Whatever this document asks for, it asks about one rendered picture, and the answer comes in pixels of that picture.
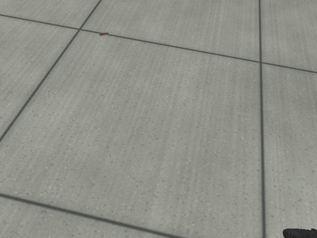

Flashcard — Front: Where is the robot right hand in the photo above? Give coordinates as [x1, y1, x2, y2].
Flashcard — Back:
[282, 228, 317, 238]

